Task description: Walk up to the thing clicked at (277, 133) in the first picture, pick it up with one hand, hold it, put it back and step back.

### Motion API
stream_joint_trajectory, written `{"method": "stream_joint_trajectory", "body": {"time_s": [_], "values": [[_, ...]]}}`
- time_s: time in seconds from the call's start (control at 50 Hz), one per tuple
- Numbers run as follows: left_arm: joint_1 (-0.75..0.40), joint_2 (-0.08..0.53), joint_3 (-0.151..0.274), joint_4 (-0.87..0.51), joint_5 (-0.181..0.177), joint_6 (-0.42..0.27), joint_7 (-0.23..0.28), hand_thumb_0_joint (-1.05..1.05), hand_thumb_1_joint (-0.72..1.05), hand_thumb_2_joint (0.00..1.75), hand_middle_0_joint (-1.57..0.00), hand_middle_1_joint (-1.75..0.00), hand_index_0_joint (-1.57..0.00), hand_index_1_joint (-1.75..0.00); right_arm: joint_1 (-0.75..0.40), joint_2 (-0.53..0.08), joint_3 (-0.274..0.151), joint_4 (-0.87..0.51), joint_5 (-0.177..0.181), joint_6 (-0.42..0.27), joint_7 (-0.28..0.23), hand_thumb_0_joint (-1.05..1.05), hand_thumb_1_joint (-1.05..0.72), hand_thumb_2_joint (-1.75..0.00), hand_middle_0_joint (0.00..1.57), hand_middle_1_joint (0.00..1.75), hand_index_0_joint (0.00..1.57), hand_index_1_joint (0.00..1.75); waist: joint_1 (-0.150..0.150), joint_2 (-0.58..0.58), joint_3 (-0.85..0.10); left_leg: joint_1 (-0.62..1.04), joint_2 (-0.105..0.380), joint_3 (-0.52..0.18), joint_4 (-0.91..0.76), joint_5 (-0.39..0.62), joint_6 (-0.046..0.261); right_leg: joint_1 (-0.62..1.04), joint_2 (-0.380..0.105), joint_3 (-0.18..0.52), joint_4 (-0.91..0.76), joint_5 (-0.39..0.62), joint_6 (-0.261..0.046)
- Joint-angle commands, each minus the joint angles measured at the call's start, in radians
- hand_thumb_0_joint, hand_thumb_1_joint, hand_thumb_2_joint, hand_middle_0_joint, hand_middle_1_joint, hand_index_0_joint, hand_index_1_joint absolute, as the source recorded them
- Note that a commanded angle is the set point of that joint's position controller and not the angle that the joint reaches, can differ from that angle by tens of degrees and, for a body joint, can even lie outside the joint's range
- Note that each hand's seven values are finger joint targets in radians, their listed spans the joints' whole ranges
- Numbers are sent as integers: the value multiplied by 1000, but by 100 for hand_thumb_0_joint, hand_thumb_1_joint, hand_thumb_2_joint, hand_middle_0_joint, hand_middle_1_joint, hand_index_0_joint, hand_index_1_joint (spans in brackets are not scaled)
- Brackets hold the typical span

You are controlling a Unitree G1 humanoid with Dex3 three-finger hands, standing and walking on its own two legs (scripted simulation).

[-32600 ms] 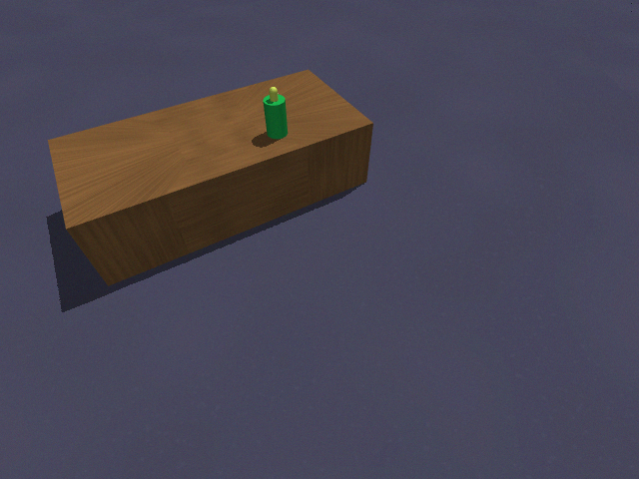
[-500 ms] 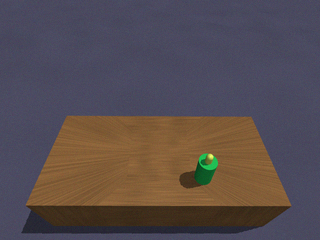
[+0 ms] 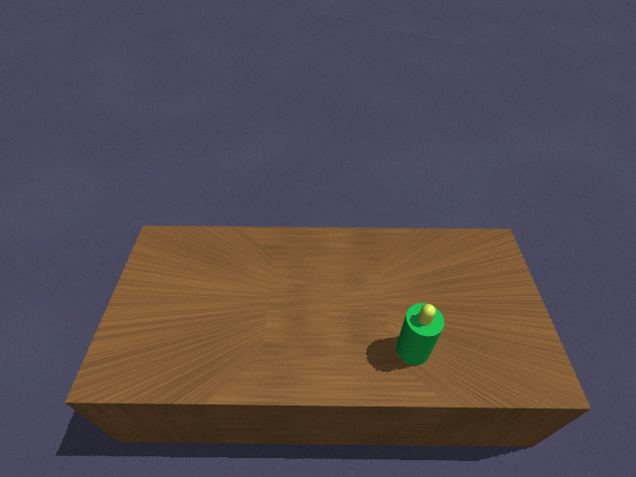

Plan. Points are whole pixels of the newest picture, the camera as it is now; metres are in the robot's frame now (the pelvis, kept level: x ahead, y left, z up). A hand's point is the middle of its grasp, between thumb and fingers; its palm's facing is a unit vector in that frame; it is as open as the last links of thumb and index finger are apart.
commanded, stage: stand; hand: right
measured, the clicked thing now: (420, 329) +0.50 -0.23 -0.35
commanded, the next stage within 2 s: step back in 1.88 s
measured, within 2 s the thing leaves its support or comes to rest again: neither
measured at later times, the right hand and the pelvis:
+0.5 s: hand out of the picture +0.07 -0.24 -0.16, palm faces -0.03 +0.93 -0.35, open 7.4 cm; pelvis +0.01 +0.01 +0.00, yaw +0 degrees
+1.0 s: hand out of the picture +0.08 -0.24 -0.16, palm faces -0.04 +0.94 -0.35, open 7.4 cm; pelvis +0.02 +0.01 +0.00, yaw +1 degrees
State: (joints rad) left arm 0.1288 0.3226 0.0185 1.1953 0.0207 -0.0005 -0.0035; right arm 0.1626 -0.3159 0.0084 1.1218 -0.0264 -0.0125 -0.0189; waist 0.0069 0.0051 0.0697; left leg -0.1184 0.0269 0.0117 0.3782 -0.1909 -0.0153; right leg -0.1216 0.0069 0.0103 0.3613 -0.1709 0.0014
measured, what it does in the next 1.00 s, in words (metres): stands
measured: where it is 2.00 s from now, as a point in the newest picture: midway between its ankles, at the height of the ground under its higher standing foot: outside the picture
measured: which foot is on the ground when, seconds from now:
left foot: down 0.00-1.00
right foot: down 0.00-1.00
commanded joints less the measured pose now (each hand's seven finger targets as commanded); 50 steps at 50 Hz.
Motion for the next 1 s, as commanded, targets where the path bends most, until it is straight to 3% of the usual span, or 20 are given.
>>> {"method": "stream_joint_trajectory", "body": {"time_s": [0.0,0.14,0.36,0.6,0.76,0.92,0.98], "values": [[-52,201,26,-58,-3,-22,13,0,90,90,-20,-30,-20,-30,-29,-206,-38,-50,5,-22,-11,0,-90,-90,20,30,20,30,-8,-17,-55,-12,102,-90,-90,56,32,8,-115,106,-71,65,-19],[-47,201,23,-60,-3,-22,14,0,90,90,-20,-30,-20,-30,-44,-219,-38,-42,7,-23,-12,0,-90,-90,20,30,20,30,-3,2,-68,-2,107,-86,-96,101,34,34,-122,97,-72,123,-16],[-56,210,23,-65,-5,-24,12,0,90,90,-20,-30,-20,-30,-59,-221,-39,-41,9,-20,-6,0,-90,-90,20,30,20,30,-7,5,-40,-17,103,-88,-120,42,30,25,-124,98,-92,78,-12],[-58,215,21,-77,-6,-25,13,0,90,90,-20,-30,-20,-30,-68,-236,-41,-39,11,-22,-4,0,-90,-90,20,30,20,30,-7,-1,-80,6,109,-93,-114,118,33,50,-133,90,-80,136,-14],[-54,218,18,-79,-7,-25,12,0,90,90,-20,-30,-20,-30,-66,-236,-41,-36,13,-19,0,0,-90,-90,20,30,20,30,-11,-7,-46,-19,102,-100,-128,34,31,17,-131,89,-96,59,-15],[-51,224,18,-88,-9,-30,14,0,90,90,-20,-30,-20,-30,-66,-238,-40,-38,13,-20,1,0,-90,-90,20,30,20,30,-10,-11,-92,11,104,-92,-105,139,35,50,-141,87,-85,149,-14],[-48,218,15,-83,-9,-28,14,0,90,90,-20,-30,-20,-30,-73,-240,-41,-36,15,-20,1,0,-90,-90,20,30,20,30,-10,-8,-75,13,104,-98,-109,112,31,35,-138,83,-90,112,-13]]}}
